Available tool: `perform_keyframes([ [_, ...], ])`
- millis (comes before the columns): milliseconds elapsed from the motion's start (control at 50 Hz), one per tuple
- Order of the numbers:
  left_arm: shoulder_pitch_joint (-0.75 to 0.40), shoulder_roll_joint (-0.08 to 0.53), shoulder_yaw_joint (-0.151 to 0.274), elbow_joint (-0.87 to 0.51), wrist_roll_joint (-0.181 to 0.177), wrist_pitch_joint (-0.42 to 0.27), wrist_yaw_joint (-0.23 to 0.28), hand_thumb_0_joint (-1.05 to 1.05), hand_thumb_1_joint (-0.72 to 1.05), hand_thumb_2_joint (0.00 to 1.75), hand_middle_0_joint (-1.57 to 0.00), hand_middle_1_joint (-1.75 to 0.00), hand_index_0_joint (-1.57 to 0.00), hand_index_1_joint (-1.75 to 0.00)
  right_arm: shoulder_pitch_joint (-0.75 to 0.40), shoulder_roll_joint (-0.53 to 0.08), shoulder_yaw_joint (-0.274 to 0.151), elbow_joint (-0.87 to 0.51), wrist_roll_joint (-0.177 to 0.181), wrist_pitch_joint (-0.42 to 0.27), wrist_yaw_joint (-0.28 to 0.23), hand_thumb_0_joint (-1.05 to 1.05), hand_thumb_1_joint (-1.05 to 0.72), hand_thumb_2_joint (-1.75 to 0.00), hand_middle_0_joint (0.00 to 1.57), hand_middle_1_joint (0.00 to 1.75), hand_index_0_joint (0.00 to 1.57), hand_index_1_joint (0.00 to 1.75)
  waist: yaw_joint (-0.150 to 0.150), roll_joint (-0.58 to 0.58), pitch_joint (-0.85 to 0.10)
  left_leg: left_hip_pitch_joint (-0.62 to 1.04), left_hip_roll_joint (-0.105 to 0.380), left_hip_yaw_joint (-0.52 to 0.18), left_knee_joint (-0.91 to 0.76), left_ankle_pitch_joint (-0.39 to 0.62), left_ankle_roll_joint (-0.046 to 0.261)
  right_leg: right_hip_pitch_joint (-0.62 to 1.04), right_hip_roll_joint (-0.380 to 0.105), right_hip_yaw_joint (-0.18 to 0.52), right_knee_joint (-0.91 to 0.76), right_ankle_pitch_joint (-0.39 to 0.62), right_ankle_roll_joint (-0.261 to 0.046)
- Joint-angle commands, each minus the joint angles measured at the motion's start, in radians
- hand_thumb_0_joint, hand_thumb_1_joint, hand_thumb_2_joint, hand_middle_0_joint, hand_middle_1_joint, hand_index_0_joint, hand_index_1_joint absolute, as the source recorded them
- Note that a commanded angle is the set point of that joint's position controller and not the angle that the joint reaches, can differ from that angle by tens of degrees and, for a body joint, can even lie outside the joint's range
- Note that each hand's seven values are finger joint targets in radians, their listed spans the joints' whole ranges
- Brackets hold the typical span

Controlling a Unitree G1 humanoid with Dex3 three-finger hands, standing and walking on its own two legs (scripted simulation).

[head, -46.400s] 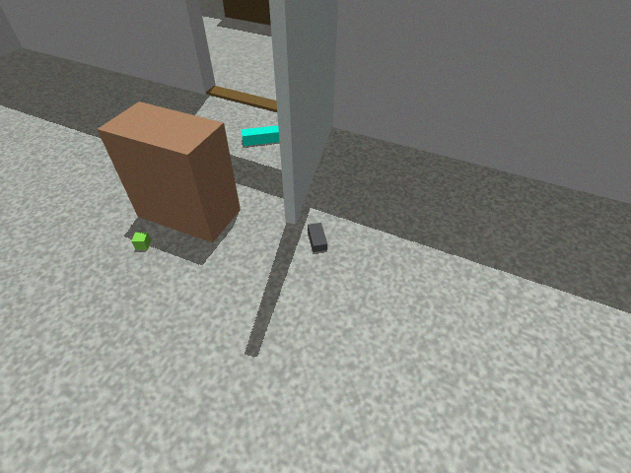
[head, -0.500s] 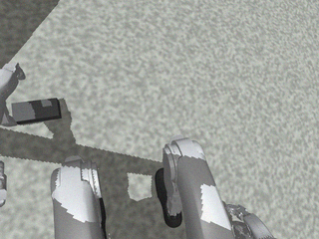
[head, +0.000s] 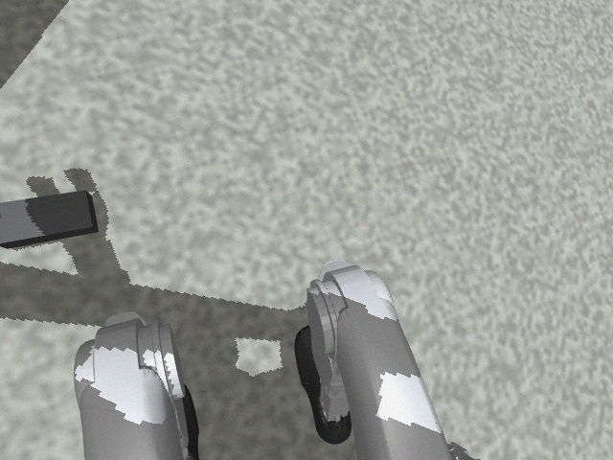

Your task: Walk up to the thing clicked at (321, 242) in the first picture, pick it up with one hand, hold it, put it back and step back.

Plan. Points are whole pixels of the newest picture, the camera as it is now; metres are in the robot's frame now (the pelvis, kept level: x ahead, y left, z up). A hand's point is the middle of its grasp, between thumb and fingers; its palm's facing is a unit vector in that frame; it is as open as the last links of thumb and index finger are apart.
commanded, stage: home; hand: left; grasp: from above
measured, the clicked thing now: (46, 219) +0.48 +0.29 -0.32
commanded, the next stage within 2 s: none
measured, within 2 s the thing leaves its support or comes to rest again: neither
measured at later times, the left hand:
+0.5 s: hand out of the picture +0.30 +0.26 +0.06, palm faces -0.20 -0.72 -0.66, open 7.5 cm
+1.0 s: hand out of the picture +0.24 +0.20 +0.27, palm faces +0.18 -0.96 -0.23, open 7.4 cm
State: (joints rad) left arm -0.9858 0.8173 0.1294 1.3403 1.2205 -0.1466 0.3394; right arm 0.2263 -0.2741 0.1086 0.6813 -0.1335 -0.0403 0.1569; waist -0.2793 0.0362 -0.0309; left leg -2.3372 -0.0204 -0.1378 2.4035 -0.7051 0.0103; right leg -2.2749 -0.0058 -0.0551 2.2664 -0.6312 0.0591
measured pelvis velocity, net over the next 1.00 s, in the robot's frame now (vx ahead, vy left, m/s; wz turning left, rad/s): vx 0.06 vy -0.01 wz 0.14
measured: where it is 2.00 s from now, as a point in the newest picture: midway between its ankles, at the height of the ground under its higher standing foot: (258, 435)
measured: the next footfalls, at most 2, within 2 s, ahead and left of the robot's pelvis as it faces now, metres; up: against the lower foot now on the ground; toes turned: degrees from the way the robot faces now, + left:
none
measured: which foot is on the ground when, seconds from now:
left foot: down 0.00-1.00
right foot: down 0.00-1.00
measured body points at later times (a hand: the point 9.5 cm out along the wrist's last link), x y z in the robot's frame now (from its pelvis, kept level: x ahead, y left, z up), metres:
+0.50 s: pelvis +0.00 -0.01 +0.16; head +0.16 +0.04 +0.58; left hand +0.31 +0.30 +0.10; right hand +0.22 -0.25 +0.06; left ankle +0.06 +0.12 -0.30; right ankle +0.11 -0.14 -0.30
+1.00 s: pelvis +0.06 -0.01 +0.34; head +0.11 +0.01 +0.79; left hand +0.23 +0.25 +0.29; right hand +0.23 -0.24 +0.26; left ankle +0.06 +0.12 -0.30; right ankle +0.11 -0.14 -0.30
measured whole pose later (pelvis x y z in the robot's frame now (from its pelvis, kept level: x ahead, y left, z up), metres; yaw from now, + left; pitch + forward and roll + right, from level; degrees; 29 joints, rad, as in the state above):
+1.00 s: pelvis +0.06 -0.01 +0.34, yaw +8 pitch +16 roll -3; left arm 0.32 0.23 0.06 0.03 -0.05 0.41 0.07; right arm 0.28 -0.22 0.04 0.55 0.04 -0.14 -0.16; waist -0.08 0.05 -0.19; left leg -0.97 0.03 -0.07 1.22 -0.54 -0.02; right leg -0.94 -0.01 -0.05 1.15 -0.49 0.02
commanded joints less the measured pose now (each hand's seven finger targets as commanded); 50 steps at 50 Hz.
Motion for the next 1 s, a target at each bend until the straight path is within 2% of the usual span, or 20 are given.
perform_keyframes([
  [0,-0.119,0.252,0.058,-0.303,-0.13,0.03,-0.057,0.0,0.29,0.78,-0.19,-0.39,-0.18,-0.4,0.228,-0.312,-0.152,-0.043,0.033,0.011,-0.005,0.0,-0.89,-0.9,0.2,0.3,0.2,0.3,0.087,0.351,-0.87,0.673,-0.013,0.091,-0.358,0.332,0.0,0.485,0.021,-0.091,-0.243,0.262,-0.109],
  [40,-0.052,0.191,0.04,-0.444,-0.195,0.038,-0.115,0.0,0.45,0.77,-0.19,-0.33,-0.18,-0.33,0.226,-0.296,-0.17,-0.061,0.054,0.026,-0.004,0.0,-0.9,-0.9,0.2,0.3,0.2,0.3,0.105,0.323,-0.922,0.716,-0.009,0.09,-0.402,0.339,0.002,0.534,0.023,-0.08,-0.276,0.267,-0.108],
  [100,0.082,0.136,0.058,-0.641,-0.329,0.061,-0.183,0.0,0.69,0.83,-0.19,-0.31,-0.19,-0.31,0.202,-0.276,-0.187,-0.092,0.077,0.044,-0.017,0.0,-0.9,-0.9,0.2,0.3,0.2,0.3,0.134,0.245,-0.918,0.716,-0.009,0.09,-0.461,0.319,0.012,0.607,0.023,-0.062,-0.344,0.267,-0.1],
  [140,0.193,0.072,0.062,-0.686,-0.417,0.086,-0.214,0.0,0.85,0.87,-0.2,-0.29,-0.2,-0.29,0.176,-0.264,-0.189,-0.107,0.094,0.053,-0.03,0.0,-0.9,-0.9,0.2,0.3,0.2,0.3,0.135,0.158,-0.821,0.676,-0.011,0.078,-0.503,0.259,0.02,0.613,0.021,-0.056,-0.395,0.233,-0.096],
  [160,0.23,0.016,0.037,-0.702,-0.456,0.096,-0.231,0.0,0.9,0.9,-0.2,-0.3,-0.2,-0.3,0.158,-0.26,-0.189,-0.112,0.099,0.054,-0.039,0.0,-0.9,-0.9,0.2,0.3,0.2,0.3,0.125,0.128,-0.754,0.656,-0.013,0.064,-0.529,0.213,0.021,0.591,0.021,-0.057,-0.418,0.195,-0.099],
  [200,0.276,-0.035,0.001,-0.788,-0.518,0.11,-0.266,0.0,0.9,0.9,-0.2,-0.3,-0.2,-0.3,0.132,-0.241,-0.195,-0.126,0.109,0.052,-0.053,0.0,-0.9,-0.9,0.2,0.3,0.2,0.3,0.134,0.117,-0.737,0.692,-0.003,0.063,-0.575,0.174,0.023,0.614,0.023,-0.045,-0.463,0.164,-0.098],
  [260,0.343,-0.066,0.005,-0.946,-0.617,0.133,-0.298,0.0,0.9,0.9,-0.2,-0.3,-0.2,-0.3,0.081,-0.231,-0.21,-0.155,0.123,0.044,-0.071,0.0,-0.9,-0.9,0.2,0.3,0.2,0.3,0.167,0.136,-0.745,0.774,0.006,0.058,-0.645,0.129,0.018,0.658,0.017,-0.032,-0.517,0.128,-0.097],
  [300,0.404,-0.125,-0.026,-0.987,-0.674,0.145,-0.305,0.0,0.9,0.9,-0.2,-0.3,-0.2,-0.3,0.043,-0.213,-0.21,-0.166,0.13,0.034,-0.084,0.0,-0.9,-0.9,0.2,0.3,0.2,0.3,0.163,0.139,-0.712,0.826,0.013,0.05,-0.7,0.096,0.015,0.679,0.015,-0.028,-0.555,0.114,-0.092],
  [360,0.474,-0.118,0.008,-1.075,-0.735,0.164,-0.291,0.0,0.9,0.9,-0.2,-0.3,-0.2,-0.3,0.002,-0.202,-0.203,-0.177,0.145,0.017,-0.109,0.0,-0.9,-0.9,0.2,0.3,0.2,0.3,0.188,0.146,-0.687,0.891,0.017,0.033,-0.788,0.041,0.013,0.729,0.011,-0.02,-0.608,0.089,-0.086],
  [420,0.56,-0.186,-0.01,-1.146,-0.789,0.201,-0.277,0.0,0.9,0.9,-0.2,-0.3,-0.2,-0.3,-0.038,-0.181,-0.197,-0.197,0.157,-0.004,-0.133,0.0,-0.9,-0.9,0.2,0.3,0.2,0.3,0.184,0.15,-0.66,0.969,0.02,0.025,-0.878,0.01,0.01,0.789,0.01,-0.014,-0.674,0.072,-0.082],
  [440,0.574,-0.176,0.016,-1.177,-0.815,0.216,-0.269,0.0,0.9,0.9,-0.2,-0.3,-0.2,-0.3,-0.05,-0.179,-0.195,-0.203,0.162,-0.012,-0.143,0.0,-0.9,-0.9,0.2,0.3,0.2,0.3,0.199,0.143,-0.678,1.007,0.02,0.024,-0.899,0.012,0.009,0.823,0.01,-0.01,-0.694,0.073,-0.081],
  [500,0.661,-0.244,-0.019,-1.231,-0.892,0.267,-0.263,0.0,0.9,0.9,-0.2,-0.3,-0.2,-0.3,-0.08,-0.163,-0.184,-0.215,0.169,-0.036,-0.169,0.0,-0.9,-0.9,0.2,0.3,0.2,0.3,0.188,0.128,-0.652,1.073,0.018,0.028,-0.953,0.037,0.008,0.889,0.008,-0.001,-0.766,0.08,-0.08],
  [560,0.792,-0.295,-0.03,-1.225,-0.975,0.318,-0.26,0.0,0.9,0.9,-0.2,-0.3,-0.2,-0.3,-0.089,-0.14,-0.176,-0.218,0.172,-0.055,-0.19,0.0,-0.9,-0.9,0.2,0.3,0.2,0.3,0.177,0.083,-0.578,1.114,0.015,0.051,-0.998,0.08,0.011,0.974,0.007,0.013,-0.859,0.094,-0.077],
  [620,0.868,-0.309,-0.019,-1.307,-1.067,0.357,-0.257,0.0,0.9,0.9,-0.2,-0.3,-0.2,-0.3,-0.098,-0.121,-0.166,-0.24,0.174,-0.076,-0.21,0.0,-0.9,-0.9,0.2,0.3,0.2,0.3,0.184,0.071,-0.563,1.179,0.013,0.063,-1.059,0.09,0.015,1.092,0.006,0.032,-0.955,0.093,-0.075],
  [680,0.954,-0.335,-0.015,-1.343,-1.125,0.394,-0.251,0.0,0.9,0.9,-0.2,-0.3,-0.2,-0.3,-0.094,-0.103,-0.151,-0.252,0.179,-0.096,-0.23,0.0,-0.9,-0.9,0.2,0.3,0.2,0.3,0.187,0.051,-0.525,1.248,0.015,0.053,-1.134,0.103,0.015,1.18,0.01,0.035,-1.029,0.105,-0.072],
  [800,1.116,-0.417,-0.009,-1.416,-1.215,0.459,-0.242,0.0,0.9,0.9,-0.2,-0.3,-0.2,-0.3,-0.042,-0.072,-0.127,-0.258,0.182,-0.13,-0.28,0.0,-0.9,-0.9,0.2,0.3,0.2,0.3,0.189,0.033,-0.461,1.396,0.016,0.059,-1.262,0.24,0.01,1.371,0.014,0.037,-1.179,0.216,-0.072],
  [820,1.145,-0.417,0.01,-1.426,-1.233,0.47,-0.241,0.0,0.9,0.9,-0.2,-0.3,-0.2,-0.3,-0.036,-0.072,-0.124,-0.265,0.182,-0.137,-0.29,0.0,-0.9,-0.9,0.2,0.3,0.2,0.3,0.2,0.019,-0.463,1.421,0.015,0.063,-1.274,0.257,0.012,1.408,0.015,0.038,-1.202,0.231,-0.071],
  [840,1.169,-0.439,-0.009,-1.439,-1.243,0.479,-0.244,0.0,0.9,0.9,-0.2,-0.3,-0.2,-0.3,-0.03,-0.064,-0.119,-0.265,0.183,-0.144,-0.299,0.0,-0.9,-0.9,0.2,0.3,0.2,0.3,0.188,0.015,-0.449,1.441,0.014,0.068,-1.291,0.292,0.011,1.439,0.017,0.035,-1.228,0.261,-0.07],
  [880,1.222,-0.456,-0.003,-1.459,-1.263,0.5,-0.247,0.0,0.9,0.9,-0.2,-0.3,-0.2,-0.3,-0.009,-0.065,-0.117,-0.263,0.177,-0.154,-0.314,0.0,-0.9,-0.9,0.2,0.3,0.2,0.3,0.195,0.03,-0.421,1.5,0.015,0.072,-1.336,0.344,0.005,1.487,0.017,0.03,-1.264,0.305,-0.07],
  [980,1.349,-0.477,0.002,-1.559,-1.291,0.54,-0.256,0.0,0.9,0.9,-0.2,-0.3,-0.2,-0.3,0.021,-0.054,-0.112,-0.298,0.17,-0.18,-0.343,0.0,-0.9,-0.9,0.2,0.3,0.2,0.3,0.221,0.035,-0.32,1.605,0.013,0.076,-1.459,0.336,0.004,1.588,0.02,0.017,-1.393,0.298,-0.064],
])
